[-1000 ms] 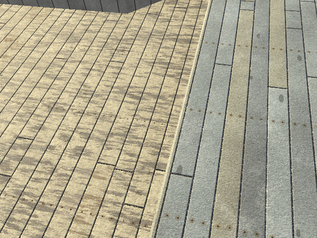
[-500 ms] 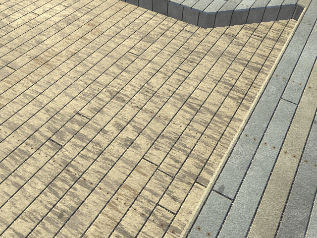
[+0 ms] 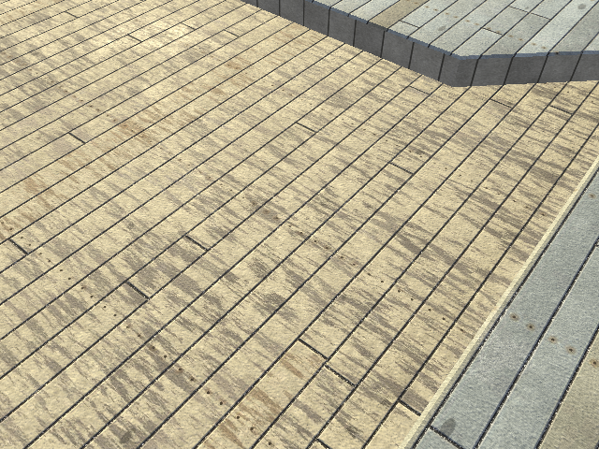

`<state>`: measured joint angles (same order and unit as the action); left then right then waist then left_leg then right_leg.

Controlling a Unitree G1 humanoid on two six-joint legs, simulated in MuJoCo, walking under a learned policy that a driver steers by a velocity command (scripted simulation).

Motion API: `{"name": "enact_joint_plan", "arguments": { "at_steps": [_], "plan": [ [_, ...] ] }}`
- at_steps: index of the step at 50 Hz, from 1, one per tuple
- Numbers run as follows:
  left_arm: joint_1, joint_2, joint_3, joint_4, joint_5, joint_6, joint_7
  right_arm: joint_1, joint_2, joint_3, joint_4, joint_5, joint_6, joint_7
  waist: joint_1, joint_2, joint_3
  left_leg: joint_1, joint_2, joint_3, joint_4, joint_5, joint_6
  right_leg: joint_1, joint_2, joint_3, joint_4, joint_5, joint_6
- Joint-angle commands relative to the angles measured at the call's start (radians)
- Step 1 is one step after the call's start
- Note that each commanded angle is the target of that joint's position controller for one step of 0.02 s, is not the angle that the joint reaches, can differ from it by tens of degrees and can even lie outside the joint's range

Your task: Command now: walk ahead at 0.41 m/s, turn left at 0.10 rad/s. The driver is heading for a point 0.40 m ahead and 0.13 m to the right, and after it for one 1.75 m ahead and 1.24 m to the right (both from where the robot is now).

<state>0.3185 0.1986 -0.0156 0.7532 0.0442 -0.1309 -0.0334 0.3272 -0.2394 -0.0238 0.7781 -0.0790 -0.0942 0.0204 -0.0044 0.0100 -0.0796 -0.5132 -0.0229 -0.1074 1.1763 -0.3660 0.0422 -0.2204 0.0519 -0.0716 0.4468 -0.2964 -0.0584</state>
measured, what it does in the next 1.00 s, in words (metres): goes down, turning right: left foot 0.15 m lower, then right foot 0.14 m higher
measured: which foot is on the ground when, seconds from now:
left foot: up 0.00-0.40, down 0.42-0.96, up 0.98-1.00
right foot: down 0.00-0.44, up 0.46-0.82, down 0.84-1.00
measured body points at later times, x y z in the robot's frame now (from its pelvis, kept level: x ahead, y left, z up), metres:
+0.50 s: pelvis +0.29 +0.05 -0.14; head +0.31 +0.05 +0.31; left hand +0.23 +0.29 -0.29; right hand +0.43 -0.21 -0.24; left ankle +0.35 +0.15 -0.88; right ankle +0.05 -0.09 -0.62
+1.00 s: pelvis +0.53 -0.06 -0.13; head +0.56 -0.09 +0.32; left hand +0.83 -0.03 -0.19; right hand +0.42 -0.29 -0.28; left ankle +0.41 +0.16 -0.77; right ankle +0.51 -0.18 -0.74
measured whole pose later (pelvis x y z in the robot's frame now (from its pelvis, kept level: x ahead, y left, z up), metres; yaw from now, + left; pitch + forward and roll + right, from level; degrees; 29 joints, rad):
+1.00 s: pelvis +0.53 -0.06 -0.13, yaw -28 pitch +2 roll -3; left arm 0.02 0.11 -0.03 0.54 -0.03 -0.05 -0.04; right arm 0.34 -0.23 -0.02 0.94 0.00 -0.02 0.02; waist -0.02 0.07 0.04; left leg -0.18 0.17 0.03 1.08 -0.27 -0.04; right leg -0.76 -0.04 -0.14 1.38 -0.64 -0.16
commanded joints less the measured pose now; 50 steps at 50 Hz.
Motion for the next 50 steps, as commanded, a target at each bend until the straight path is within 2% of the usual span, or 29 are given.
{"name": "enact_joint_plan", "arguments": {
  "at_steps": [1, 3, 4, 5, 6, 7, 9, 11, 12, 14, 18, 20, 21, 22, 23, 24, 25, 27, 30, 33, 37, 42, 43, 45, 46, 47, 48, 49, 50],
  "plan": [
    [-0.003, 0.057, 0.016, -0.056, -0.003, 0.001, 0.016, -0.128, -0.051, -0.014, -0.088, -0.004, -0.011, 0.008, 0.01, -0.052, 0.05, -0.241, 0.09, 0.013, -0.051, 0.092, -0.021, 0.147, -0.296, 0.28, -0.286, 0.261, -0.215],
    [0.011, 0.122, 0.036, -0.058, 0.018, -0.003, 0.018, -0.139, -0.026, -0.006, -0.079, 0.001, -0.006, 0.037, 0.01, -0.046, 0.044, -0.178, 0.072, 0.093, -0.129, 0.186, -0.053, 0.099, -0.243, 0.179, -0.268, 0.443, -0.221],
    [0.063, 0.218, 0.082, 0.012, -0.066, 0.021, 0.034, -0.186, -0.05, -0.02, -0.117, 0.052, 0.028, 0.033, -0.03, 0.106, 0.156, -0.081, 0.043, 0.162, -0.256, 0.284, -0.053, -0.018, -0.219, 0.127, -0.227, 0.659, -0.151],
    [0.115, 0.219, 0.086, 0.037, -0.066, 0.027, 0.032, -0.177, -0.033, -0.019, -0.109, 0.049, 0.046, 0.032, -0.024, 0.016, 0.135, -0.066, 0.029, 0.156, -0.289, 0.43, -0.042, 0.013, -0.2, 0.105, -0.17, 0.736, -0.134],
    [0.096, 0.124, 0.047, 0.001, 0.044, -0.003, -0.005, -0.131, 0.037, 0.024, -0.097, -0.036, 0.023, 0.05, 0.008, -0.208, -0.014, -0.072, 0.074, 0.081, -0.236, 0.404, -0.032, 0.064, -0.193, 0.138, -0.187, 0.52, -0.214],
    [0.078, 0.079, 0.046, -0.001, 0.06, -0.013, -0.016, -0.136, -0.013, 0.005, -0.099, -0.042, 0.015, 0.049, 0.002, -0.145, 0.068, -0.167, 0.08, 0.065, -0.247, 0.382, -0.015, 0.091, -0.243, 0.204, -0.159, 0.474, -0.238],
    [0.188, 0.055, 0.042, 0.072, 0.042, -0.015, 0.009, -0.256, -0.029, 0.009, -0.112, -0.011, 0.0, 0.022, 0.076, -0.035, 0.086, -0.486, 0.14, -0.058, -0.487, 0.57, -0.018, 0.393, -0.28, 0.289, -0.065, 0.258, -0.201],
    [0.264, 0.053, 0.037, 0.103, 0.035, 0.006, 0.004, -0.343, 0.015, 0.033, -0.109, 0.004, 0.007, 0.016, 0.119, -0.016, 0.119, -0.403, 0.146, -0.024, -0.668, 0.74, -0.044, 0.317, -0.231, 0.272, 0.005, 0.198, -0.186],
    [0.283, 0.05, 0.031, 0.114, 0.037, 0.02, -0.01, -0.377, 0.044, 0.044, -0.114, 0.004, 0.014, 0.02, 0.123, -0.032, 0.127, -0.222, 0.121, 0.042, -0.684, 0.785, -0.044, 0.138, -0.19, 0.251, 0.0, 0.167, -0.185],
    [0.247, 0.079, 0.029, 0.11, 0.044, 0.024, -0.033, -0.37, 0.008, 0.04, -0.131, 0.005, 0.024, 0.03, 0.089, -0.055, 0.172, 0.013, 0.113, 0.057, -0.647, 0.783, -0.025, -0.116, -0.182, 0.276, 0.031, 0.119, -0.18],
    [0.322, 0.138, 0.039, 0.157, 0.004, 0.029, -0.003, -0.412, -0.051, 0.031, -0.128, -0.013, 0.037, 0.01, 0.124, -0.03, 0.212, 0.025, 0.126, 0.057, -0.839, 0.689, -0.031, 0.065, -0.165, 0.363, 0.22, 0.069, -0.105],
    [0.294, 0.189, 0.046, 0.159, 0.008, 0.049, -0.008, -0.25, -0.107, 0.0, -0.058, 0.009, 0.037, -0.008, 0.034, -0.004, 0.134, 0.299, 0.113, 0.13, -0.942, 0.797, -0.019, 0.046, -0.094, 0.322, 0.449, 0.237, -0.051],
    [0.295, 0.171, 0.035, 0.153, 0.046, 0.054, -0.036, 0.011, -0.175, -0.035, 0.012, 0.022, 0.018, -0.02, -0.081, 0.035, 0.028, 0.699, 0.164, 0.147, -0.777, 0.89, 0.037, -0.19, -0.054, 0.269, 0.674, 0.368, 0.01],
    [0.388, -0.003, -0.006, 0.157, 0.036, 0.041, -0.056, 0.33, -0.187, -0.054, 0.047, 0.014, 0.016, -0.008, -0.15, 0.25, -0.306, 1.217, 0.354, 0.008, -0.43, 1.332, 0.268, -0.456, 0.052, 0.193, 1.151, -0.191, 0.073],
    [0.358, 0.047, 0.025, 0.147, -0.157, 0.033, 0.005, 0.364, -0.234, -0.066, 0.099, 0.08, 0.042, 0.0, -0.189, 0.305, -0.285, 1.212, 0.482, -0.144, -0.431, 1.604, 0.199, -0.731, 0.051, 0.239, 1.571, -0.591, 0.109],
    [0.356, 0.102, 0.034, 0.105, -0.181, 0.025, 0.038, 0.347, -0.251, -0.084, 0.098, 0.106, 0.062, 0.004, -0.164, 0.332, -0.302, 1.136, 0.52, -0.264, -0.573, 1.229, 0.24, -0.819, 0.007, 0.2, 1.675, -0.498, 0.123],
    [0.245, 0.091, 0.04, 0.069, -0.174, 0.037, 0.07, 0.265, -0.202, -0.073, 0.102, 0.103, 0.072, -0.006, -0.132, 0.24, -0.226, 0.984, 0.53, -0.29, -0.719, 0.805, 0.252, -0.897, -0.036, 0.129, 1.751, -0.364, 0.137],
    [0.049, 0.052, 0.045, -0.03, -0.123, 0.088, 0.107, 0.069, -0.093, -0.029, 0.091, 0.083, 0.062, -0.019, -0.05, 0.088, -0.055, 0.621, 0.516, -0.253, -0.892, 0.389, 0.229, -0.891, -0.092, 0.055, 1.822, -0.176, 0.109],
    [-0.014, -0.046, 0.026, -0.118, -0.097, 0.15, 0.083, -0.168, -0.017, 0.01, 0.091, 0.065, 0.039, -0.01, 0.108, 0.061, 0.187, 0.107, 0.428, 0.01, -0.992, 0.091, 0.094, -0.77, -0.179, 0.167, 1.589, -0.167, 0.026],
    [-0.042, -0.01, 0.043, -0.161, -0.072, 0.145, 0.073, -0.131, -0.046, 0.007, 0.13, 0.05, 0.048, -0.029, 0.134, 0.102, 0.206, 0.079, 0.342, 0.151, -1.0, 0.235, 0.088, -0.797, -0.166, 0.176, 1.515, 0.0, 0.038],
    [-0.168, -0.028, 0.024, -0.242, -0.05, 0.127, 0.043, -0.02, -0.127, -0.018, 0.164, 0.058, 0.051, -0.074, 0.094, 0.002, 0.148, 0.301, 0.289, 0.249, -0.959, 0.319, 0.063, -0.85, -0.222, 0.149, 1.183, 0.154, 0.039],
    [-0.469, -0.093, -0.025, -0.367, -0.086, 0.097, -0.012, 0.211, -0.135, -0.045, 0.194, 0.072, 0.097, -0.084, -0.087, -0.018, 0.209, 0.748, 0.416, 0.158, -0.88, 0.494, 0.093, -1.197, -0.267, 0.091, 1.053, -0.073, 0.009],
    [-0.501, -0.069, -0.022, -0.387, -0.089, 0.084, -0.023, 0.228, -0.106, -0.037, 0.181, 0.071, 0.108, -0.082, -0.103, -0.04, 0.199, 0.778, 0.387, 0.196, -0.823, 0.701, 0.074, -1.173, -0.244, 0.074, 1.02, -0.112, -0.007],
    [-0.457, -0.041, -0.017, -0.409, -0.099, 0.064, -0.046, 0.153, -0.12, -0.025, 0.144, 0.067, 0.118, -0.074, -0.023, 0.042, 0.057, 0.639, 0.327, 0.28, -0.661, 1.277, 0.039, -0.719, -0.148, 0.034, 0.79, -0.127, -0.061],
    [-0.34, 0.035, 0.018, -0.393, -0.107, 0.058, -0.046, 0.155, -0.165, -0.028, 0.141, 0.067, 0.108, -0.057, 0.046, 0.089, -0.116, 0.51, 0.35, 0.231, -0.52, 1.45, 0.039, -0.307, -0.108, 0.094, 0.675, -0.057, -0.101],
    [-0.087, 0.134, 0.07, -0.326, -0.108, 0.062, -0.03, 0.082, -0.204, -0.036, 0.119, 0.081, 0.084, -0.029, 0.179, 0.059, -0.288, 0.298, 0.331, 0.227, -0.256, 1.418, -0.022, 0.14, -0.125, 0.218, 0.516, 0.034, -0.159],
    [0.136, 0.27, 0.128, -0.207, -0.096, 0.071, 0.002, -0.029, -0.097, -0.009, 0.058, 0.073, 0.056, 0.001, 0.229, -0.316, -0.348, -0.139, 0.177, 0.214, 0.141, 0.615, -0.098, 0.54, -0.258, 0.592, 0.308, -0.08, -0.24],
    [0.272, 0.261, 0.144, -0.108, -0.056, 0.086, 0.025, -0.151, -0.175, -0.035, 0.003, 0.067, 0.012, 0.029, 0.268, -0.376, -0.398, -0.212, 0.113, 0.043, 0.262, 0.037, -0.064, 0.548, -0.274, 0.766, 0.116, -0.096, -0.223],
    [0.226, 0.258, 0.148, -0.072, -0.045, 0.086, 0.027, -0.256, -0.24, -0.079, -0.057, 0.1, 0.009, 0.028, 0.23, -0.281, -0.194, -0.259, 0.118, 0.007, 0.269, -0.023, -0.044, 0.344, -0.263, 0.713, 0.086, -0.133, -0.179]
  ]
}}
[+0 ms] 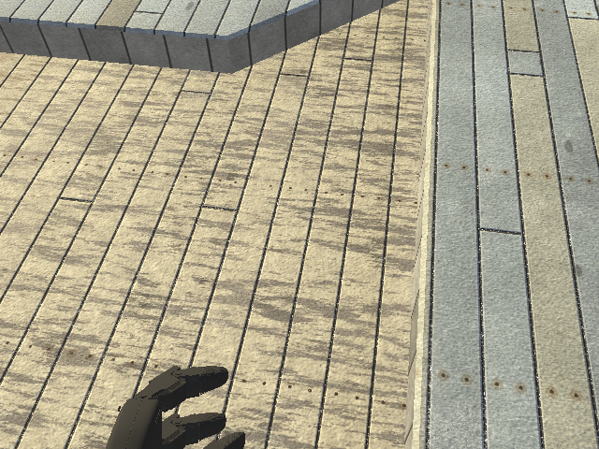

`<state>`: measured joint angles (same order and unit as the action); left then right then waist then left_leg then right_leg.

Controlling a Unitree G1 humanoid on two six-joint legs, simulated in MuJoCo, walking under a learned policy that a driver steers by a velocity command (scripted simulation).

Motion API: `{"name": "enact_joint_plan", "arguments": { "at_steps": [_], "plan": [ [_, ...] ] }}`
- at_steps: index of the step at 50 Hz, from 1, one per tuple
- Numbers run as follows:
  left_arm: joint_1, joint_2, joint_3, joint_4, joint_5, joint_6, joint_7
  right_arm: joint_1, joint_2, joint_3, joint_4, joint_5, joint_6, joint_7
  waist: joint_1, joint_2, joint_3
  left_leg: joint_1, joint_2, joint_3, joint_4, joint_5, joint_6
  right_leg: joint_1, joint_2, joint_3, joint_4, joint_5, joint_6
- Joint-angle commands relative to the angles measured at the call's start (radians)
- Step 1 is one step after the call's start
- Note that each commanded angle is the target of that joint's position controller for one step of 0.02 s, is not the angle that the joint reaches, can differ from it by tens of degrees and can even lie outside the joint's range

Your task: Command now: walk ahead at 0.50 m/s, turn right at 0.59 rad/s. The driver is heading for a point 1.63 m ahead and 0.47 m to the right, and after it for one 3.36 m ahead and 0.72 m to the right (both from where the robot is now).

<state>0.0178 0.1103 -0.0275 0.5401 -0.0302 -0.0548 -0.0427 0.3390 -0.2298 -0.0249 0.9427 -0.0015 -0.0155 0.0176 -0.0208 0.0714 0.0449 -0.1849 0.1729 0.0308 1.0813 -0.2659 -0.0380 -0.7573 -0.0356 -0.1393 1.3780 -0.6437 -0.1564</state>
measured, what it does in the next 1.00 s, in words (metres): walks ahead, turning right: left foot 0.14 m lower, then right foot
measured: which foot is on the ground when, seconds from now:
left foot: up 0.00-0.28, down 0.30-0.74, up 0.76-1.00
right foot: down 0.00-0.28, up 0.30-0.76, down 0.78-1.00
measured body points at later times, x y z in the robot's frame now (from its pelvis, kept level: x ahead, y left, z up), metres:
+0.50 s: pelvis +0.32 +0.06 -0.02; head +0.32 +0.07 +0.43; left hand +0.57 +0.18 -0.11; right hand +0.18 -0.12 -0.17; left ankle +0.30 +0.15 -0.75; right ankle +0.29 -0.08 -0.58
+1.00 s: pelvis +0.53 -0.06 -0.01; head +0.54 -0.10 +0.44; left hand +0.71 +0.14 -0.13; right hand +0.54 -0.36 -0.12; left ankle +0.65 +0.04 -0.62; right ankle +0.48 -0.10 -0.75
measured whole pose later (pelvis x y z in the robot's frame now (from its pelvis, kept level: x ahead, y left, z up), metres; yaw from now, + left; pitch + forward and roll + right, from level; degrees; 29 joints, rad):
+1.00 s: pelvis +0.53 -0.06 -0.01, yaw -37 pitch +2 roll +1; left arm 0.37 0.22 0.08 0.84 0.01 -0.04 0.02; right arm 0.11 -0.23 -0.04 0.68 -0.05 -0.01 0.01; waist 0.02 0.05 0.05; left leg -0.74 0.07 -0.02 1.33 -0.30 -0.05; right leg -0.21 0.12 0.08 0.45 -0.25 -0.11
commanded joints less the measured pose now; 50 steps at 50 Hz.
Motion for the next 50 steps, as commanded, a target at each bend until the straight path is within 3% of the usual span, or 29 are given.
{"name": "enact_joint_plan", "arguments": {
  "at_steps": [1, 3, 5, 7, 9, 11, 13, 14, 15, 16, 17, 18, 19, 20, 21, 23, 28, 32, 34, 35, 36, 37, 38, 39, 40, 42, 44, 46, 50],
  "plan": [
    [0.425, 0.311, 0.158, 0.147, 0.034, 0.003, 0.027, -0.292, -0.203, -0.079, -0.246, 0.039, -0.057, 0.021, 0.18, -0.218, -0.094, -0.615, -0.077, -0.12, 0.341, -0.145, 0.043, 0.645, -0.163, 0.714, -0.826, 0.119, -0.064],
    [0.285, 0.165, 0.132, 0.163, 0.027, -0.03, 0.031, -0.2, -0.07, -0.061, -0.21, 0.011, -0.034, -0.013, 0.078, -0.114, -0.009, -0.535, -0.043, -0.119, 0.303, -0.125, 0.056, 0.374, -0.102, 0.533, -0.687, 0.075, -0.032],
    [0.184, 0.093, 0.114, 0.169, 0.015, -0.05, 0.051, -0.136, -0.035, -0.046, -0.216, 0.006, -0.026, -0.024, -0.02, -0.035, 0.024, -0.42, -0.052, -0.066, 0.169, -0.044, 0.045, 0.18, -0.071, 0.425, -0.66, 0.096, -0.009],
    [0.064, 0.114, 0.119, 0.147, 0.009, -0.064, 0.079, -0.127, -0.016, -0.031, -0.235, 0.001, -0.034, -0.022, -0.107, -0.012, 0.028, -0.194, -0.1, 0.038, -0.161, 0.083, -0.008, -0.013, -0.037, 0.312, -0.677, 0.171, 0.012],
    [0.085, 0.17, 0.142, 0.177, 0.025, -0.061, 0.098, -0.087, -0.042, -0.043, -0.214, 0.017, -0.036, -0.014, -0.128, -0.123, -0.076, 0.066, -0.142, 0.079, -0.333, 0.307, -0.06, -0.005, 0.019, 0.236, -0.626, 0.177, 0.012],
    [0.07, 0.145, 0.138, 0.181, 0.028, -0.066, 0.099, 0.049, -0.083, -0.062, -0.159, 0.036, -0.02, -0.021, -0.17, -0.177, -0.134, 0.163, -0.095, 0.015, -0.468, 0.437, -0.053, 0.109, 0.017, 0.261, -0.507, 0.192, 0.023],
    [0.039, 0.117, 0.128, 0.175, 0.023, -0.057, 0.09, 0.237, -0.093, -0.074, -0.079, 0.018, -0.021, -0.013, -0.262, -0.121, -0.155, 0.239, -0.046, 0.012, -0.733, 0.605, 0.007, 0.25, 0.048, 0.222, -0.163, 0.307, 0.072],
    [0.042, 0.079, 0.117, 0.171, 0.023, -0.041, 0.081, 0.338, -0.068, -0.068, -0.022, -0.002, -0.03, -0.002, -0.293, -0.017, -0.144, 0.341, 0.005, -0.027, -0.831, 0.675, 0.065, 0.171, 0.11, 0.171, 0.178, 0.034, 0.096],
    [0.056, -0.036, 0.095, 0.155, 0.014, -0.033, 0.072, 0.331, -0.022, -0.04, 0.014, -0.054, -0.049, 0.012, -0.218, 0.049, -0.093, 0.387, 0.004, -0.077, -0.614, 0.666, 0.05, -0.079, 0.166, 0.239, 0.501, -0.095, 0.097],
    [0.296, -0.119, 0.071, 0.144, -0.022, -0.034, 0.053, 0.245, -0.035, -0.019, -0.014, -0.085, -0.065, 0.021, -0.057, 0.26, -0.088, 0.356, 0.061, -0.169, -0.455, 1.11, 0.01, -0.23, 0.163, 0.319, 0.735, -0.047, 0.098],
    [0.488, -0.085, 0.078, 0.164, -0.052, -0.032, 0.04, 0.164, -0.128, -0.049, -0.026, -0.083, -0.059, 0.024, 0.066, 0.329, -0.134, 0.324, 0.225, -0.412, -0.575, 1.051, 0.102, -0.305, 0.14, 0.31, 0.835, 0.104, 0.123],
    [0.446, 0.015, 0.094, 0.15, -0.065, -0.024, 0.047, 0.091, -0.17, -0.067, -0.039, -0.056, -0.056, 0.02, 0.075, 0.237, -0.131, 0.238, 0.337, -0.533, -0.702, 0.581, 0.238, -0.356, 0.087, 0.295, 0.859, 0.201, 0.145],
    [0.324, 0.03, 0.093, 0.117, -0.044, -0.009, 0.054, -0.008, -0.1, -0.048, -0.049, -0.047, -0.055, 0.008, 0.085, 0.099, -0.1, 0.146, 0.318, -0.54, -0.785, 0.219, 0.232, -0.388, 0.041, 0.274, 0.894, 0.287, 0.13],
    [0.225, 0.118, 0.106, 0.089, -0.042, 0.018, 0.056, -0.08, -0.073, -0.034, -0.069, -0.023, -0.066, -0.009, 0.095, 0.001, -0.005, 0.011, 0.224, -0.413, -0.839, 0.002, 0.201, -0.319, -0.022, 0.296, 0.592, 0.405, 0.122],
    [0.172, 0.151, 0.116, 0.087, -0.029, 0.035, 0.053, -0.11, -0.033, -0.019, -0.065, -0.023, -0.08, -0.026, 0.081, -0.032, 0.05, -0.1, 0.175, -0.291, -0.841, 0.021, 0.165, -0.232, -0.049, 0.322, 0.377, 0.474, 0.126],
    [0.106, 0.128, 0.117, 0.069, -0.005, 0.042, 0.047, -0.046, 0.003, -0.008, -0.033, -0.043, -0.094, -0.06, 0.038, 0.02, 0.04, -0.126, 0.108, -0.144, -0.85, 0.17, 0.133, -0.131, -0.048, 0.3, 0.188, 0.527, 0.143],
    [-0.012, 0.022, 0.083, 0.031, 0.009, 0.048, 0.015, 0.168, -0.057, -0.029, 0.014, -0.037, -0.065, -0.089, -0.034, -0.033, -0.043, 0.213, 0.145, -0.044, -0.795, 0.497, 0.19, -0.174, -0.042, 0.188, -0.123, 0.457, 0.129],
    [-0.129, 0.006, 0.07, -0.02, -0.003, 0.045, -0.014, 0.149, -0.058, -0.036, -0.008, -0.017, -0.022, -0.084, -0.031, -0.028, 0.016, 0.272, 0.148, 0.086, -0.756, 0.814, 0.144, -0.101, -0.016, 0.098, -0.363, 0.26, 0.065],
    [-0.117, 0.046, 0.088, -0.024, -0.005, 0.042, -0.025, 0.145, -0.134, -0.053, -0.017, -0.008, -0.015, -0.087, 0.001, 0.054, -0.042, 0.297, 0.145, 0.15, -0.671, 1.156, 0.138, 0.086, 0.055, 0.021, -0.51, 0.244, 0.041],
    [-0.002, 0.057, 0.086, 0.036, 0.071, 0.047, 0.01, 0.206, -0.092, -0.05, 0.006, -0.044, -0.028, -0.071, -0.002, 0.079, -0.073, 0.344, 0.107, 0.22, -0.608, 1.086, 0.127, 0.179, 0.121, -0.016, -0.601, 0.258, 0.004],
    [0.09, 0.088, 0.104, 0.075, 0.068, 0.042, 0.028, 0.239, -0.109, -0.058, 0.019, -0.034, -0.024, -0.062, 0.032, 0.117, -0.1, 0.316, 0.107, 0.221, -0.48, 1.142, 0.137, 0.33, 0.167, -0.025, -0.673, 0.255, -0.02],
    [0.239, 0.121, 0.122, 0.126, 0.064, 0.033, 0.039, 0.197, -0.134, -0.065, 0.004, -0.013, -0.019, -0.05, 0.12, 0.09, -0.149, 0.231, 0.088, 0.248, -0.293, 1.07, 0.117, 0.546, 0.177, -0.001, -0.849, 0.388, -0.045],
    [0.382, 0.177, 0.149, 0.19, 0.072, 0.021, 0.044, 0.074, -0.108, -0.064, -0.053, 0.001, -0.024, -0.035, 0.197, 0.02, -0.181, -0.071, 0.031, 0.229, -0.029, 0.614, 0.088, 0.858, 0.126, 0.1, -0.886, 0.565, -0.064],
    [0.367, 0.275, 0.165, 0.187, 0.081, 0.014, 0.052, -0.014, 0.015, -0.041, -0.127, -0.02, -0.031, -0.027, 0.127, -0.151, -0.131, -0.423, -0.095, 0.152, 0.341, -0.27, 0.05, 0.945, -0.146, 0.511, -0.84, 0.832, -0.104],
    [0.39, 0.352, 0.183, 0.174, 0.063, 0.019, 0.046, 0.006, -0.03, -0.047, -0.21, -0.013, -0.039, -0.015, 0.11, -0.166, -0.264, -0.512, -0.161, -0.043, 0.411, -0.18, 0.025, 0.969, -0.301, 0.886, -1.01, 0.969, -0.254],
    [0.3, 0.244, 0.156, 0.186, 0.039, 0.014, 0.059, -0.062, -0.046, -0.038, -0.234, -0.02, -0.048, -0.02, 0.063, -0.142, -0.058, -0.62, -0.113, -0.038, 0.475, -0.069, 0.002, 0.778, -0.272, 0.695, -1.021, 1.026, -0.27],
    [0.238, 0.191, 0.133, 0.179, 0.029, 0.004, 0.064, -0.038, -0.054, -0.04, -0.236, -0.045, -0.029, -0.02, -0.009, -0.075, -0.058, -0.541, -0.108, -0.048, 0.469, -0.067, -0.019, 0.625, -0.169, 0.515, -0.992, 1.212, -0.189],
    [0.252, 0.203, 0.127, 0.198, 0.03, -0.005, 0.062, -0.035, -0.048, -0.033, -0.252, -0.053, 0.002, -0.009, -0.042, -0.058, -0.077, -0.503, -0.113, -0.041, 0.405, -0.08, -0.021, 0.546, -0.121, 0.421, -0.983, 1.277, -0.132],
    [0.344, 0.226, 0.128, 0.232, 0.04, -0.005, 0.063, -0.114, -0.042, -0.015, -0.287, -0.042, 0.02, -0.004, -0.012, -0.11, -0.091, -0.47, -0.13, 0.017, 0.127, 0.018, -0.014, 0.561, -0.052, 0.334, -1.001, 1.359, -0.028]
  ]
}}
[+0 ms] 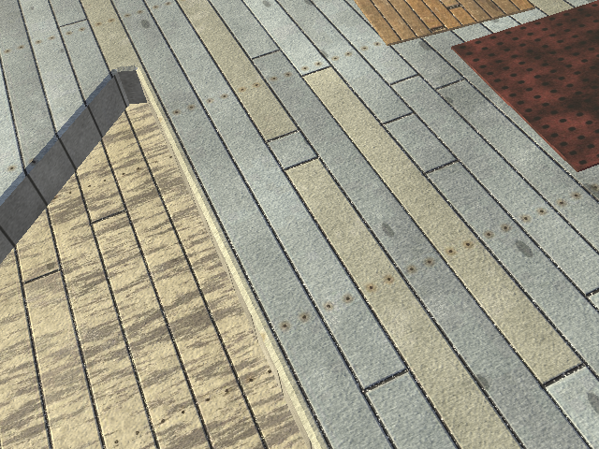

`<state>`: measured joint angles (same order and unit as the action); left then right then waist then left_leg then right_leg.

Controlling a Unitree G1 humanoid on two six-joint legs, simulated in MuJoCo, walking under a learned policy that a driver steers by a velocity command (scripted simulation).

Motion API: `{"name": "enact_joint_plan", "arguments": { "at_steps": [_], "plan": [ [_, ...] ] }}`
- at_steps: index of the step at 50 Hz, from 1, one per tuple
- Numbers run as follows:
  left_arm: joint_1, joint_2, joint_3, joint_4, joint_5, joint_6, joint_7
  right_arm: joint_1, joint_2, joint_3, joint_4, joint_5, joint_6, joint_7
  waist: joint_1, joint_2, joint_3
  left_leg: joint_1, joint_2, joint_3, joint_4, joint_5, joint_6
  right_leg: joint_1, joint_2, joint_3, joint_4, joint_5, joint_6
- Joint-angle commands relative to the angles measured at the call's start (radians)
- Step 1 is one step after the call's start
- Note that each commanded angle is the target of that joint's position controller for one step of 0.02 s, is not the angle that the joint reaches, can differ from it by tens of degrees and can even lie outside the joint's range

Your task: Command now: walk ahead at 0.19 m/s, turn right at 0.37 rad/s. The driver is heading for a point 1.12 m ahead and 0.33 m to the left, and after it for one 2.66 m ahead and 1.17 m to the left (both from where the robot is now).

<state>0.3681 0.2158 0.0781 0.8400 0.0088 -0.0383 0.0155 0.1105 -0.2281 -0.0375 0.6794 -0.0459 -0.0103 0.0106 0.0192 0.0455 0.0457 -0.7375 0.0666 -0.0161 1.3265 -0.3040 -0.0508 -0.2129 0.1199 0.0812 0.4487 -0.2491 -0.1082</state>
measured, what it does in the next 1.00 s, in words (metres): climbs, turning left: left foot, then right foot 0.15 m higher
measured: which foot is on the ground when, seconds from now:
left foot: up 0.00-0.20, down 0.22-0.88, up 0.90-1.00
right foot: down 0.00-0.24, up 0.26-0.88, down 0.90-1.00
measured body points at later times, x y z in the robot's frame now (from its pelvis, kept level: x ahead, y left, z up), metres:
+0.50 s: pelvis +0.10 +0.04 -0.01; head +0.12 +0.07 +0.44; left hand +0.28 +0.27 -0.10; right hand +0.22 -0.20 -0.12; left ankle +0.17 +0.11 -0.74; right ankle +0.09 -0.10 -0.38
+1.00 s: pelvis +0.11 -0.04 +0.04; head +0.09 -0.06 +0.49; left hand +0.09 +0.25 -0.04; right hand +0.36 -0.21 -0.05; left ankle +0.11 +0.13 -0.61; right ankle +0.16 -0.13 -0.60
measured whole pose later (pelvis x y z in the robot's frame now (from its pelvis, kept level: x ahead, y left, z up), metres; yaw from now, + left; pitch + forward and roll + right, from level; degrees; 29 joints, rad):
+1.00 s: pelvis +0.11 -0.04 +0.04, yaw +27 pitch -2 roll -1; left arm 0.35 0.22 0.03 0.61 0.02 -0.06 0.04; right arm 0.26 -0.27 -0.09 0.62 0.06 0.03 -0.01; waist 0.01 0.06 -0.04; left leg -0.61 -0.17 -0.28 1.17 -0.42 0.02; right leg -0.54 0.01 -0.06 1.25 -0.69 -0.06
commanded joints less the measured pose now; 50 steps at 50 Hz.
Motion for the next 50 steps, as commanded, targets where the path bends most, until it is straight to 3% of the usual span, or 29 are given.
{"name": "enact_joint_plan", "arguments": {
  "at_steps": [1, 4, 7, 10, 11, 12, 13, 14, 15, 16, 17, 18, 19, 22, 24, 29, 34, 35, 38, 39, 40, 42, 43, 44, 45, 46, 47, 48, 50],
  "plan": [
    [-0.003, 0.104, 0.016, -0.067, 0.0, -0.017, 0.008, 0.082, -0.037, 0.004, -0.037, 0.011, 0.019, -0.001, -0.036, -0.126, -0.092, 0.107, -0.031, 0.078, -0.214, 0.074, 0.001, 0.029, -0.188, 0.091, -0.07, 0.992, -0.055],
    [0.026, 0.069, -0.001, -0.057, 0.01, -0.011, 0.014, 0.074, -0.013, 0.018, -0.015, 0.035, 0.025, -0.006, 0.0, -0.169, -0.129, 0.191, -0.035, 0.1, -0.453, 0.167, 0.023, 0.125, -0.208, 0.057, -0.061, 1.008, -0.013],
    [0.014, 0.085, -0.005, -0.062, 0.017, -0.016, 0.014, 0.094, -0.04, 0.009, 0.001, 0.042, 0.022, -0.017, -0.001, -0.181, -0.123, 0.33, -0.055, 0.098, -0.598, 0.192, 0.068, 0.142, -0.252, 0.051, -0.032, 1.056, 0.004],
    [-0.075, 0.131, 0.009, -0.084, 0.001, -0.015, 0.017, 0.238, -0.077, -0.014, 0.038, 0.036, -0.003, -0.02, -0.1, -0.147, -0.114, 0.497, -0.08, 0.095, -0.842, 0.254, 0.109, 0.151, -0.253, 0.022, 0.162, 1.036, 0.007],
    [-0.113, 0.133, 0.008, -0.107, -0.009, -0.016, 0.015, 0.306, -0.088, -0.02, 0.062, 0.03, -0.02, -0.017, -0.137, -0.105, -0.133, 0.627, -0.065, 0.057, -0.965, 0.394, 0.115, 0.08, -0.192, -0.006, 0.316, 0.806, 0.019],
    [-0.057, 0.073, -0.002, -0.15, 0.001, -0.016, 0.015, 0.314, -0.175, -0.037, 0.055, 0.022, -0.025, -0.012, -0.069, 0.158, -0.182, 0.792, 0.146, -0.238, -0.882, 0.972, 0.183, -0.135, -0.055, -0.092, 0.644, 0.117, 0.067],
    [0.081, 0.044, -0.009, -0.121, -0.009, 0.008, 0.015, 0.237, -0.158, -0.029, 0.03, 0.034, -0.009, -0.007, -0.005, 0.29, -0.291, 0.814, 0.285, -0.494, -0.957, 0.99, 0.373, -0.262, 0.032, -0.1, 0.928, -0.301, 0.11],
    [0.07, 0.054, -0.008, -0.106, 0.024, 0.021, 0.016, 0.165, -0.129, -0.031, -0.008, 0.042, 0.006, -0.005, -0.001, 0.147, -0.249, 0.714, 0.256, -0.525, -1.024, 0.669, 0.433, -0.337, -0.013, -0.046, 1.123, -0.268, 0.117],
    [-0.023, 0.071, -0.003, -0.133, 0.043, 0.022, 0.018, 0.114, -0.125, -0.037, -0.017, 0.038, 0.022, -0.015, -0.003, 0.067, -0.14, 0.622, 0.221, -0.468, -1.041, 0.41, 0.439, -0.444, -0.022, -0.056, 1.283, -0.264, 0.112],
    [-0.097, 0.06, -0.007, -0.156, 0.049, 0.029, 0.023, 0.11, -0.103, -0.031, -0.008, 0.03, 0.029, -0.025, 0.005, -0.032, -0.069, 0.521, 0.179, -0.393, -1.041, 0.297, 0.401, -0.491, -0.056, -0.054, 1.307, -0.235, 0.104],
    [-0.148, 0.033, -0.014, -0.191, 0.046, 0.04, 0.027, 0.128, -0.095, -0.029, -0.002, 0.023, 0.03, -0.031, -0.003, -0.013, -0.055, 0.473, 0.137, -0.376, -1.035, 0.218, 0.382, -0.556, -0.054, -0.067, 1.427, -0.22, 0.094],
    [-0.201, 0.06, -0.008, -0.233, -0.009, 0.045, 0.029, 0.096, -0.11, -0.02, -0.055, 0.015, 0.028, -0.04, -0.031, 0.004, -0.042, 0.482, 0.167, -0.471, -1.104, 0.082, 0.361, -0.634, -0.042, -0.044, 1.648, -0.236, 0.122],
    [-0.2, 0.043, -0.018, -0.258, -0.015, 0.049, 0.031, 0.116, -0.108, -0.013, -0.049, 0.019, 0.027, -0.051, -0.019, -0.01, -0.055, 0.501, 0.151, -0.474, -1.091, 0.024, 0.339, -0.713, -0.05, -0.037, 1.753, -0.208, 0.127],
    [-0.197, -0.035, -0.063, -0.319, -0.012, 0.047, 0.03, 0.171, -0.092, 0.012, -0.05, 0.032, 0.042, -0.067, -0.013, -0.04, -0.067, 0.493, 0.063, -0.382, -0.998, 0.079, 0.291, -0.868, -0.048, -0.052, 1.94, -0.151, 0.146],
    [-0.251, -0.064, -0.089, -0.371, -0.017, 0.05, 0.031, 0.165, -0.083, 0.03, -0.079, 0.019, 0.072, -0.084, -0.025, -0.035, -0.1, 0.491, 0.044, -0.359, -0.958, 0.164, 0.273, -0.891, -0.057, -0.051, 1.969, -0.148, 0.175],
    [-0.331, -0.031, -0.093, -0.464, -0.015, 0.06, 0.089, 0.211, -0.156, 0.013, -0.132, 0.031, 0.078, -0.101, -0.059, 0.022, -0.14, 0.573, 0.042, -0.426, -0.927, 0.315, 0.277, -0.942, -0.064, -0.03, 1.897, -0.191, 0.234],
    [-0.399, -0.043, -0.097, -0.506, -0.015, 0.056, 0.096, 0.218, -0.166, -0.002, -0.165, 0.037, 0.089, -0.124, -0.08, 0.071, -0.158, 0.709, 0.082, -0.561, -0.988, 0.219, 0.302, -1.002, -0.06, 0.002, 1.818, -0.282, 0.23],
    [-0.372, -0.011, -0.091, -0.475, 0.063, 0.101, 0.071, 0.267, -0.173, -0.031, -0.103, 0.024, 0.058, -0.1, -0.095, 0.062, -0.145, 0.749, 0.035, -0.422, -0.987, 0.211, 0.31, -0.996, -0.085, -0.069, 1.602, -0.274, 0.157],
    [-0.378, -0.047, -0.087, -0.479, 0.057, 0.12, 0.042, 0.298, -0.169, -0.051, -0.076, 0.009, 0.019, -0.074, -0.112, 0.114, -0.145, 0.647, 0.035, -0.524, -1.109, -0.062, 0.326, -0.827, -0.079, -0.093, 1.455, -0.397, 0.103],
    [-0.365, -0.043, -0.087, -0.478, 0.055, 0.115, 0.032, 0.285, -0.173, -0.059, -0.075, 0.008, 0.013, -0.068, -0.102, 0.135, -0.144, 0.624, 0.053, -0.556, -1.149, -0.138, 0.336, -0.773, -0.073, -0.085, 1.412, -0.437, 0.087],
    [-0.337, -0.064, -0.088, -0.509, 0.0, 0.069, 0.054, 0.179, -0.166, -0.055, -0.128, 0.1, 0.03, -0.089, -0.015, 0.157, -0.11, 0.56, 0.075, -0.696, -1.135, -0.364, 0.284, -0.744, -0.115, 0.015, 1.289, -0.425, 0.092],
    [-0.263, -0.029, -0.088, -0.463, -0.002, 0.029, 0.047, 0.091, -0.185, -0.069, -0.167, 0.111, 0.052, -0.091, 0.021, 0.159, -0.124, 0.437, 0.066, -0.58, -1.17, -0.374, 0.241, -0.488, -0.09, -0.077, 0.946, -0.528, 0.062],
    [-0.154, -0.009, -0.071, -0.41, 0.006, 0.021, 0.039, 0.098, -0.194, -0.079, -0.162, 0.104, 0.062, -0.07, 0.054, 0.177, -0.157, 0.302, 0.024, -0.468, -1.201, -0.338, 0.207, -0.227, -0.031, -0.208, 0.834, -0.584, 0.054],
    [0.032, 0.035, -0.042, -0.343, 0.017, 0.021, 0.032, 0.101, -0.194, -0.09, -0.162, 0.103, 0.061, -0.053, 0.133, 0.204, -0.153, 0.14, -0.04, -0.429, -1.205, -0.394, 0.15, 0.029, 0.016, -0.272, 0.747, -0.552, 0.042],
    [0.234, 0.102, -0.001, -0.266, 0.006, 0.022, 0.022, 0.015, -0.116, -0.076, -0.189, 0.111, 0.047, -0.041, 0.233, -0.04, -0.087, -0.066, -0.145, -0.413, -0.767, -0.51, 0.124, 0.163, -0.053, 0.016, 0.461, -0.611, -0.037],
    [0.169, 0.248, 0.021, -0.286, 0.039, 0.002, 0.02, -0.078, -0.048, -0.055, -0.271, 0.125, 0.016, -0.019, 0.158, -0.443, 0.001, -0.314, -0.254, -0.379, -0.306, -0.376, 0.058, -0.004, -0.449, 0.838, -0.034, -0.958, -0.226],
    [-0.014, 0.204, 0.01, -0.353, 0.024, -0.05, 0.026, -0.111, -0.13, -0.074, -0.267, 0.133, -0.016, -0.003, 0.078, -0.341, 0.146, -0.392, -0.212, -0.467, -0.119, -0.295, 0.07, -0.202, -0.514, 1.173, -0.226, -1.012, -0.318],
    [-0.136, 0.142, -0.013, -0.354, 0.001, -0.072, 0.033, -0.058, -0.15, -0.077, -0.243, 0.14, -0.015, -0.008, -0.021, -0.292, 0.211, -0.371, -0.179, -0.414, 0.009, -0.201, 0.09, -0.285, -0.488, 1.029, -0.189, -1.005, -0.244],
    [-0.267, 0.069, -0.036, -0.348, 0.002, -0.048, 0.031, 0.172, -0.173, -0.078, -0.145, 0.078, 0.037, -0.028, -0.125, -0.211, 0.16, -0.178, -0.164, -0.248, 0.166, -0.007, 0.058, -0.432, -0.393, 0.631, -0.063, -0.84, -0.1]
  ]
}}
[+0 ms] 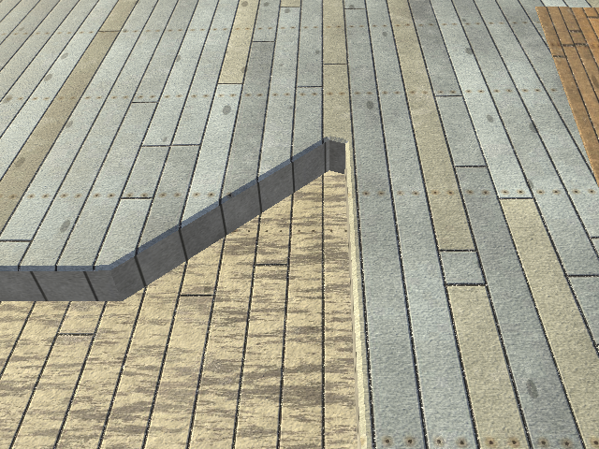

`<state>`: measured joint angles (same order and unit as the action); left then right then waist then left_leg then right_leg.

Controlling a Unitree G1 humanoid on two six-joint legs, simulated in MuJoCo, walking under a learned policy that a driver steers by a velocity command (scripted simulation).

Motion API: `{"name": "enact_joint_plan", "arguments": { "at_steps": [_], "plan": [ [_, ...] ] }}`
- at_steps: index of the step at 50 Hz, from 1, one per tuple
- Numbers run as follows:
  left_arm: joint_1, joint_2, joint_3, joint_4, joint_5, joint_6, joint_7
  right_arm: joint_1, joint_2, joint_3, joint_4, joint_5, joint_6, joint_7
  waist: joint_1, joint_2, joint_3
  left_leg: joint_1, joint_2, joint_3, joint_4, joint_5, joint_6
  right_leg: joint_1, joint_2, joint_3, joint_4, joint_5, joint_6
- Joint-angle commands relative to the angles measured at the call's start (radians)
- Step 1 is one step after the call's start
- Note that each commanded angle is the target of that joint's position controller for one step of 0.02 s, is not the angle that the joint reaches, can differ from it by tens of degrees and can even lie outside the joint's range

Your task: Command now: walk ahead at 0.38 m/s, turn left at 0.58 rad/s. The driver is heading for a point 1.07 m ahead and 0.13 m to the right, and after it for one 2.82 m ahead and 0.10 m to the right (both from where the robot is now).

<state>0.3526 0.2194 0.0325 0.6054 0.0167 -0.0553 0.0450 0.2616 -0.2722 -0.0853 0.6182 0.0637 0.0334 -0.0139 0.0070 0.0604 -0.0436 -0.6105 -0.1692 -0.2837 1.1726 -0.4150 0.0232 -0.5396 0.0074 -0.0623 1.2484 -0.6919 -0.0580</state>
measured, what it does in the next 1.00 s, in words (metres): goes down: left foot 0.15 m lower, then right foot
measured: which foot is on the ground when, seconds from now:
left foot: up 0.00-0.48, down 0.50-0.90, up 0.92-1.00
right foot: down 0.00-0.48, up 0.50-0.88, down 0.90-1.00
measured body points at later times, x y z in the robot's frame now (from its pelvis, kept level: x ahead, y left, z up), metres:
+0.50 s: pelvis +0.15 +0.11 -0.01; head +0.17 +0.12 +0.44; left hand +0.08 +0.39 -0.14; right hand +0.39 -0.09 -0.09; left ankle +0.19 +0.25 -0.76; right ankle +0.00 -0.11 -0.62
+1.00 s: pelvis +0.30 +0.13 -0.06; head +0.33 +0.10 +0.39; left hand +0.52 +0.36 -0.13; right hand +0.39 -0.16 -0.18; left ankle +0.22 +0.29 -0.67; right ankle +0.38 +0.05 -0.78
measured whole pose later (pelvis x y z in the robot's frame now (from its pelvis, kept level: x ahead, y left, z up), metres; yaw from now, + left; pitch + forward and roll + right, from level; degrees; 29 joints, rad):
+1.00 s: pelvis +0.30 +0.13 -0.06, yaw -10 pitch +3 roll +2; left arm 0.14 0.27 0.07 0.62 0.00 -0.01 -0.02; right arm 0.15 -0.28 -0.06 0.73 -0.01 0.02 -0.03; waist 0.00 0.02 0.03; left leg -0.48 -0.03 -0.03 1.30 -0.52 -0.05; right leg -0.50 0.06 0.03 0.63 -0.17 -0.08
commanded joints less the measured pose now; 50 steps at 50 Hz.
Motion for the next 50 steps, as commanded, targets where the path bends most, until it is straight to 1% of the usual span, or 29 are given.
{"name": "enact_joint_plan", "arguments": {
  "at_steps": [1, 3, 6, 9, 14, 16, 18, 21, 23, 24, 25, 26, 27, 28, 29, 30, 32, 33, 34, 36, 38, 41, 44, 45, 46, 47, 48, 49, 50],
  "plan": [
    [-0.269, 0.065, 0.008, -0.105, 0.003, -0.017, 0.008, 0.067, -0.154, -0.043, -0.064, -0.047, 0.014, 0.0, -0.138, -0.211, 0.23, -0.196, 0.082, 0.071, 0.344, 0.232, -0.046, -0.191, -0.232, 0.573, -0.836, -0.279, -0.092],
    [-0.204, 0.071, 0.006, -0.071, 0.001, -0.011, 0.017, 0.081, -0.105, -0.029, -0.046, -0.054, 0.023, 0.003, -0.122, -0.178, 0.169, -0.088, 0.086, 0.132, 0.345, 0.418, -0.068, -0.191, -0.196, 0.374, -0.82, -0.123, -0.069],
    [0.016, 0.086, 0.02, 0.022, -0.008, -0.021, 0.025, -0.001, -0.041, -0.005, -0.051, -0.049, 0.005, 0.011, -0.029, -0.111, 0.128, -0.147, 0.11, 0.112, 0.183, 0.495, -0.054, 0.084, -0.203, 0.266, -0.804, 0.023, -0.086],
    [0.123, 0.098, 0.034, 0.062, -0.014, -0.025, 0.027, -0.085, -0.057, -0.013, -0.063, -0.041, -0.015, 0.022, 0.042, -0.153, 0.087, -0.229, 0.121, 0.073, -0.015, 0.476, -0.073, 0.363, -0.235, 0.257, -0.802, 0.123, -0.123],
    [0.131, 0.125, 0.05, 0.091, -0.035, -0.016, 0.041, -0.149, -0.031, 0.005, -0.089, -0.044, -0.039, 0.042, 0.073, -0.202, 0.096, -0.22, 0.19, 0.116, -0.295, 0.485, -0.093, 0.429, -0.287, 0.253, -0.747, 0.212, -0.165],
    [0.106, 0.143, 0.055, 0.097, -0.044, -0.011, 0.046, -0.167, -0.015, 0.021, -0.091, -0.043, -0.044, 0.062, 0.08, -0.197, 0.096, -0.105, 0.235, 0.181, -0.431, 0.513, -0.076, 0.338, -0.276, 0.205, -0.69, 0.208, -0.139],
    [0.087, 0.165, 0.062, 0.099, -0.053, -0.004, 0.045, -0.174, -0.01, 0.03, -0.081, -0.028, -0.041, 0.079, 0.099, -0.193, 0.099, 0.054, 0.244, 0.217, -0.551, 0.488, -0.058, 0.232, -0.254, 0.173, -0.645, 0.177, -0.116],
    [0.092, 0.173, 0.071, 0.116, -0.044, 0.011, 0.037, -0.148, -0.039, 0.018, -0.056, -0.008, -0.041, 0.082, 0.101, -0.163, 0.108, 0.156, 0.275, 0.192, -0.691, 0.484, -0.022, 0.233, -0.268, 0.25, -0.538, 0.184, -0.096],
    [0.087, 0.151, 0.067, 0.136, -0.04, 0.023, 0.024, -0.043, -0.064, -0.003, 0.0, -0.025, -0.056, 0.067, 0.048, -0.066, 0.075, 0.311, 0.267, 0.238, -0.885, 0.649, 0.01, 0.254, -0.213, 0.225, -0.284, 0.289, -0.047],
    [0.109, 0.112, 0.055, 0.161, -0.041, 0.021, 0.017, 0.063, -0.062, -0.009, 0.046, -0.053, -0.066, 0.058, -0.007, -0.009, 0.026, 0.495, 0.238, 0.306, -0.935, 0.789, 0.014, 0.187, -0.148, 0.155, -0.083, 0.326, -0.008],
    [0.169, 0.056, 0.044, 0.19, -0.027, 0.011, 0.003, 0.187, -0.11, -0.018, 0.075, -0.088, -0.077, 0.052, -0.055, 0.082, -0.065, 0.817, 0.33, 0.219, -0.771, 1.076, 0.064, -0.091, -0.06, 0.114, 0.229, 0.002, 0.055],
    [0.265, 0.005, 0.022, 0.204, -0.025, -0.012, -0.024, 0.264, -0.168, -0.015, 0.086, -0.121, -0.089, 0.057, -0.052, 0.262, -0.186, 1.061, 0.466, 0.163, -0.391, 1.697, 0.069, -0.382, -0.039, 0.161, 0.599, -0.242, 0.095],
    [0.301, 0.077, 0.022, 0.183, -0.075, -0.039, -0.043, 0.347, -0.227, -0.043, 0.12, -0.099, -0.073, 0.072, -0.08, 0.344, -0.331, 1.11, 0.581, 0.015, -0.448, 1.631, 0.165, -0.47, -0.048, 0.197, 0.735, -0.144, 0.13],
    [0.208, 0.103, 0.028, 0.148, -0.096, -0.044, -0.031, 0.33, -0.26, -0.056, 0.146, -0.079, -0.053, 0.076, -0.08, 0.286, -0.305, 1.004, 0.646, -0.118, -0.624, 1.203, 0.248, -0.54, -0.038, 0.152, 0.792, -0.021, 0.151],
    [0.071, 0.107, 0.026, 0.13, -0.097, -0.035, -0.005, 0.219, -0.211, -0.035, 0.131, -0.084, -0.045, 0.063, -0.07, 0.145, -0.218, 0.869, 0.655, -0.12, -0.72, 1.017, 0.279, -0.574, -0.053, 0.118, 0.846, 0.068, 0.157],
    [-0.026, 0.053, 0.016, 0.108, -0.075, -0.014, 0.014, 0.064, -0.1, 0.012, 0.088, -0.107, -0.047, 0.04, -0.041, 0.017, -0.138, 0.688, 0.65, -0.056, -0.753, 0.91, 0.274, -0.536, -0.056, 0.151, 0.802, 0.2, 0.157],
    [-0.036, 0.03, 0.023, 0.072, -0.045, 0.012, 0.034, -0.039, -0.035, 0.046, 0.105, -0.098, -0.065, 0.012, 0.037, 0.097, -0.041, 0.525, 0.625, 0.035, -0.778, 0.964, 0.198, -0.489, -0.055, 0.182, 0.768, 0.276, 0.13],
    [-0.064, 0.081, 0.036, 0.054, -0.064, 0.027, 0.028, -0.062, -0.01, 0.048, 0.118, -0.08, -0.069, 0.004, 0.058, 0.083, 0.051, 0.435, 0.509, 0.194, -0.862, 0.698, 0.131, -0.431, -0.084, 0.194, 0.422, 0.371, 0.105],
    [-0.111, 0.082, 0.04, 0.031, -0.054, 0.027, 0.025, -0.091, -0.008, 0.049, 0.115, -0.095, -0.074, -0.01, 0.052, 0.111, 0.093, 0.349, 0.443, 0.289, -0.898, 0.664, 0.104, -0.357, -0.065, 0.151, 0.221, 0.462, 0.103],
    [-0.141, 0.028, 0.028, 0.015, -0.023, 0.019, 0.002, -0.092, -0.035, 0.046, 0.124, -0.107, -0.076, -0.043, 0.051, 0.1, 0.062, 0.325, 0.38, 0.395, -0.886, 0.804, 0.094, -0.197, -0.044, 0.082, -0.114, 0.632, 0.099],
    [-0.139, -0.002, 0.018, 0.018, -0.017, 0.012, -0.037, -0.077, -0.106, 0.023, 0.125, -0.077, -0.076, -0.06, 0.037, 0.106, -0.007, 0.413, 0.404, 0.384, -0.887, 0.941, 0.129, -0.059, -0.04, 0.057, -0.338, 0.648, 0.089],
    [-0.139, 0.056, 0.035, 0.001, -0.015, 0.026, -0.083, -0.094, -0.149, 0.002, 0.118, -0.041, -0.068, -0.061, 0.034, 0.041, -0.029, 0.558, 0.458, 0.359, -0.798, 1.033, 0.124, -0.004, -0.04, 0.039, -0.493, 0.56, 0.038],
    [-0.026, 0.124, 0.077, 0.031, -0.016, 0.028, -0.089, -0.067, -0.126, -0.003, 0.106, -0.041, -0.042, -0.049, 0.086, -0.044, -0.083, 0.49, 0.352, 0.43, -0.462, 0.96, 0.045, 0.298, 0.063, -0.017, -0.713, 0.682, -0.033],
    [0.022, 0.213, 0.103, 0.024, -0.013, 0.028, -0.067, -0.046, -0.088, 0.007, 0.084, -0.069, -0.045, -0.038, 0.099, -0.225, -0.099, 0.26, 0.251, 0.445, -0.15, 0.455, -0.037, 0.497, -0.074, 0.205, -0.754, 1.173, -0.107],
    [-0.008, 0.277, 0.094, -0.014, 0.007, 0.023, -0.054, 0.068, 0.017, 0.036, 0.068, -0.123, -0.043, -0.016, -0.017, -0.368, -0.201, 0.033, 0.104, 0.324, 0.205, -0.31, -0.098, 0.639, -0.349, 0.606, -0.698, 1.612, -0.297],
    [-0.026, 0.266, 0.094, -0.039, 0.009, 0.026, -0.063, 0.044, -0.051, 0.024, 0.065, -0.088, -0.037, -0.004, 0.043, -0.256, -0.335, -0.001, 0.096, 0.139, 0.333, -0.27, -0.102, 0.6, -0.394, 0.724, -0.815, 1.223, -0.386],
    [-0.108, 0.237, 0.09, -0.05, -0.001, 0.027, -0.067, -0.023, -0.089, 0.013, 0.039, -0.062, -0.028, -0.005, 0.023, -0.186, -0.202, -0.09, 0.128, 0.161, 0.336, -0.182, -0.086, 0.494, -0.344, 0.661, -0.86, 0.901, -0.342],
    [-0.172, 0.183, 0.075, -0.056, -0.025, 0.038, -0.061, -0.064, -0.097, 0.006, 0.032, -0.07, -0.019, -0.015, 0.005, -0.11, -0.097, -0.124, 0.168, 0.174, 0.275, -0.094, -0.08, 0.381, -0.283, 0.586, -0.881, 0.688, -0.266],
    [-0.214, 0.159, 0.065, -0.068, -0.034, 0.047, -0.056, -0.088, -0.104, 0.0, 0.026, -0.079, -0.006, -0.027, -0.011, -0.086, -0.054, -0.095, 0.189, 0.174, 0.214, -0.027, -0.081, 0.275, -0.237, 0.54, -0.897, 0.572, -0.212]
  ]
}}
